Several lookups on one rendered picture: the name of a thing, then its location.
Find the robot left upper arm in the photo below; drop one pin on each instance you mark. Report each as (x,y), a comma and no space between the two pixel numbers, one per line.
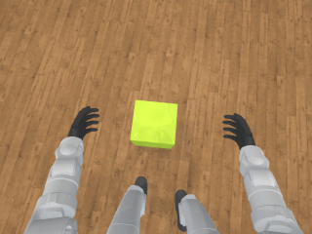
(55,225)

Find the robot right thigh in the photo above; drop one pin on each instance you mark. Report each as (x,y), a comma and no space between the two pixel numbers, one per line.
(197,220)

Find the robot thigh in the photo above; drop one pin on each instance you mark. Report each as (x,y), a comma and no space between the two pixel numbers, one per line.
(127,217)
(197,220)

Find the robot left thigh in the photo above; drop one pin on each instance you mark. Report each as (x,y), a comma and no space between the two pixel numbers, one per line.
(127,217)

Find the robot left forearm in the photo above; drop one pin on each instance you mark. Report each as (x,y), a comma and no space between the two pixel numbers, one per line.
(59,195)

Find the left robot hand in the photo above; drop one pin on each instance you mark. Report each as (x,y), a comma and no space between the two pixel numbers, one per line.
(79,125)

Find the right robot hand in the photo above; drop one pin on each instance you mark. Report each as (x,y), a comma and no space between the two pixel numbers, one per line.
(243,135)

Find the carton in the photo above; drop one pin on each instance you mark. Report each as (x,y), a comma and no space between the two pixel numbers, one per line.
(154,124)

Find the robot right forearm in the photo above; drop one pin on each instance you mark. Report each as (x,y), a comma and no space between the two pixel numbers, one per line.
(269,210)

